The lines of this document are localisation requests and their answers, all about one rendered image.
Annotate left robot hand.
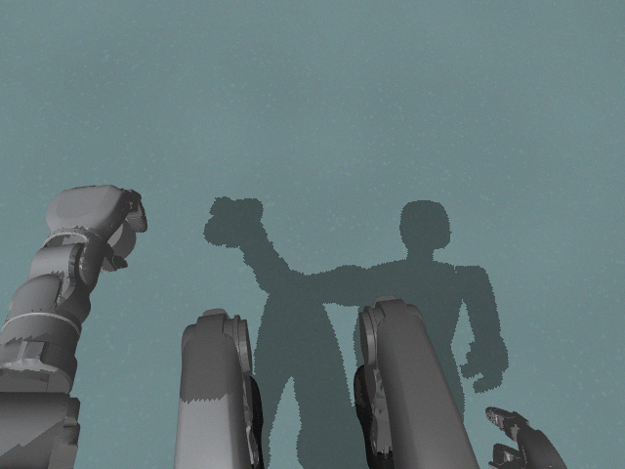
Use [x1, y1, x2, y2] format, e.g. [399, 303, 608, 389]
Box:
[46, 185, 147, 273]

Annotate left robot arm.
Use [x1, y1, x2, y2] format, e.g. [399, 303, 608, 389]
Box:
[0, 228, 106, 469]

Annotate right robot foot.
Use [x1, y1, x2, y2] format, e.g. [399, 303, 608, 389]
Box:
[354, 365, 395, 469]

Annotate tin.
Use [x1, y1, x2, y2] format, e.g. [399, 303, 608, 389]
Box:
[108, 220, 136, 259]

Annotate right robot hand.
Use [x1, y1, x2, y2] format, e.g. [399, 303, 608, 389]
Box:
[485, 406, 567, 469]

